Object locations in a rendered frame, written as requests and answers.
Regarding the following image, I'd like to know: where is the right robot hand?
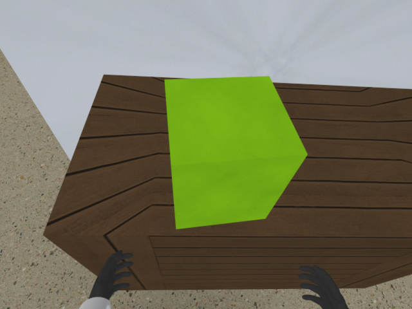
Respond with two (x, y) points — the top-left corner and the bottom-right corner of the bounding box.
(298, 265), (348, 309)

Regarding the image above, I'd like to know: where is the carton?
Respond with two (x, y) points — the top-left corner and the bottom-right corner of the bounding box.
(164, 76), (308, 229)

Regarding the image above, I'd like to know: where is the left robot hand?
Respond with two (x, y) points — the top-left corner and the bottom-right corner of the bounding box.
(89, 250), (133, 300)

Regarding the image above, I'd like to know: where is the pedestal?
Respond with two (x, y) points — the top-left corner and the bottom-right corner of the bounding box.
(43, 75), (412, 290)

